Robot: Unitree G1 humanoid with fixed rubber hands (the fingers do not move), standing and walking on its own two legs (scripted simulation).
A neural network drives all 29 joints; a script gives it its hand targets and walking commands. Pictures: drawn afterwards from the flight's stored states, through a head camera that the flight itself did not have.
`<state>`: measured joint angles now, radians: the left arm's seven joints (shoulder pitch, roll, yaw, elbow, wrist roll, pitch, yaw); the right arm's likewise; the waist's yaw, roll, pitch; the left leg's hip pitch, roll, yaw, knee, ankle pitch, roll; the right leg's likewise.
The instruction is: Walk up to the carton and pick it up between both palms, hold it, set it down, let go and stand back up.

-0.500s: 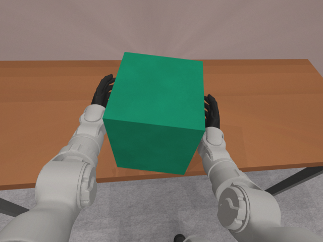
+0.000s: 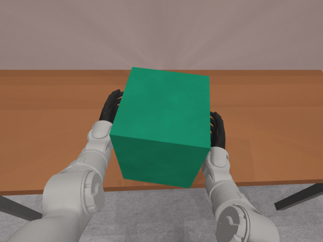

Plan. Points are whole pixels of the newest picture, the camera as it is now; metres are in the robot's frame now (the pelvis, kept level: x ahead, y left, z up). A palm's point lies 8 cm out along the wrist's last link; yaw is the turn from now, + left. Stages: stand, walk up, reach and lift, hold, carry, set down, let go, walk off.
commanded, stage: reach and lift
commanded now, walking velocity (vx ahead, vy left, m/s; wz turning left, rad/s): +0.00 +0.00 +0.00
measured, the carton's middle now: (162, 131) +0.39 -0.02 +0.01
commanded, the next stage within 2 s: none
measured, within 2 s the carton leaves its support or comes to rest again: leaves its support in 1.00 s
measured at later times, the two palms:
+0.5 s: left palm (108, 118) +0.43 +0.12 +0.04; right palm (216, 143) +0.34 -0.16 +0.02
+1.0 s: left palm (111, 116) +0.42 +0.12 +0.06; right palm (219, 143) +0.34 -0.16 +0.02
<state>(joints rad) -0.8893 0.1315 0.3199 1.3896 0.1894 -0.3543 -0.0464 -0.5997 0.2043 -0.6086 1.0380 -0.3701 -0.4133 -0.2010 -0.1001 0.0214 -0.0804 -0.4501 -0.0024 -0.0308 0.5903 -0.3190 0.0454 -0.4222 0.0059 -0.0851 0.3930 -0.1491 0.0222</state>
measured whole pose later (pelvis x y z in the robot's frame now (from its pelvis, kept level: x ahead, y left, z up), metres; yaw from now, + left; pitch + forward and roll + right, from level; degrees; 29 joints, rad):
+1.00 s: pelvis +0.01 -0.01 +0.01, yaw +1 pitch +10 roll -4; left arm -0.81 0.07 0.29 1.23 0.25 -0.29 -0.04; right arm -0.52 0.15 -0.47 1.11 -0.26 -0.53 -0.26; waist -0.07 0.00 -0.10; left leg -0.39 0.02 -0.02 0.49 -0.28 0.03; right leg -0.34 0.02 -0.10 0.25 -0.09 0.01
